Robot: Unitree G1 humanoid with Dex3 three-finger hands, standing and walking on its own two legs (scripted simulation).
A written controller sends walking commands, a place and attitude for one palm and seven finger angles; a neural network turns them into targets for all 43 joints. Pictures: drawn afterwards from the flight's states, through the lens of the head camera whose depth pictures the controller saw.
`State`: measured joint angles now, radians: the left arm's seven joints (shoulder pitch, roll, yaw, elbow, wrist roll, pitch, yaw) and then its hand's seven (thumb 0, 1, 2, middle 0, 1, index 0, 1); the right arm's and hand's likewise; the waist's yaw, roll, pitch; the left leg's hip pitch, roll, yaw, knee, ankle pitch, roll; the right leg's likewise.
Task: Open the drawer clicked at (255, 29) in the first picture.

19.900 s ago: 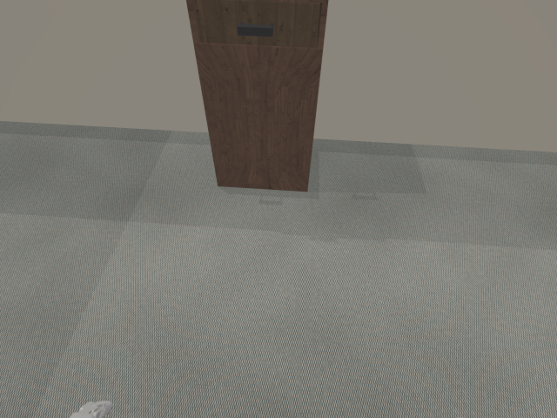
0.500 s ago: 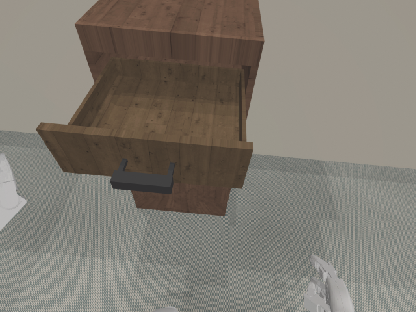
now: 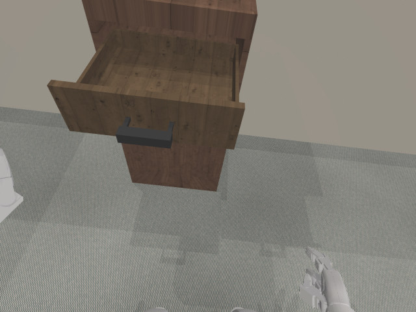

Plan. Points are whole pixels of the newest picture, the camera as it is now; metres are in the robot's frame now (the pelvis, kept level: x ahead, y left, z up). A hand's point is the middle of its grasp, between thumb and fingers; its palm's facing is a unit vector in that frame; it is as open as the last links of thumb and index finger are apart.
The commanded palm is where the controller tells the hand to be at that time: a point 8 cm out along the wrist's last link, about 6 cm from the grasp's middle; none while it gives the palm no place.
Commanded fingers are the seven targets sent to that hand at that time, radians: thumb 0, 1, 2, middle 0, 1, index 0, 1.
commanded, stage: stop stepping back and stand still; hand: left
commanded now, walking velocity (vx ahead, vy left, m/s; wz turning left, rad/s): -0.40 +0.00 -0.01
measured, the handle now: (147, 130) +0.48 +0.17 +0.04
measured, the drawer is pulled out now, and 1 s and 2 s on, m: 0.30 0.30 0.30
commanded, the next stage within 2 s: let the arm hang, fingers relaxed in 1.32 s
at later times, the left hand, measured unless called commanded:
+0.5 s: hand out of the picture +0.06 +0.21 +0.22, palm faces +0.44 -0.79 -0.43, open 7.4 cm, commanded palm +0.00 +0.26 +0.23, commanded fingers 0.00 0.90 0.90 -0.20 -0.30 -0.20 -0.30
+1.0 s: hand out of the picture +0.05 +0.20 +0.22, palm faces +0.47 -0.74 -0.48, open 7.4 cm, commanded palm -0.02 +0.25 +0.23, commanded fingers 0.00 0.90 0.90 -0.20 -0.30 -0.20 -0.30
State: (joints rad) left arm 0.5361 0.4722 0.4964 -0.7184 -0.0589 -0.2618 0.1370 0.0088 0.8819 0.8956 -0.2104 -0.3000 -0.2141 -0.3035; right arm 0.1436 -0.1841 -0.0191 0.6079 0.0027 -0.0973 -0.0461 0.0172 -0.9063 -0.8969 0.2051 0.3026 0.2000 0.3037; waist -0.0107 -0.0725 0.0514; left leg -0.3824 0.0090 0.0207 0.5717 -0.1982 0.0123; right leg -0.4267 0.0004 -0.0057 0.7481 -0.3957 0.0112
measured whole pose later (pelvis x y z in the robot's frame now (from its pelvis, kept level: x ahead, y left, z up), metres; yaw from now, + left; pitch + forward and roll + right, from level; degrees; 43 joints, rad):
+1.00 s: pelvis -0.13 -0.04 +0.00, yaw +3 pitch -1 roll +0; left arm 0.54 0.42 0.45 -0.65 -0.03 -0.23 0.16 0.01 0.88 0.90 -0.21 -0.30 -0.21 -0.30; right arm 0.23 -0.18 0.02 0.62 0.01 -0.13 -0.04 0.02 -0.90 -0.90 0.21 0.30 0.20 0.30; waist -0.02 0.01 0.02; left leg -0.30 0.04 0.02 0.61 -0.30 0.00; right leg -0.28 0.03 -0.08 0.58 -0.27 -0.07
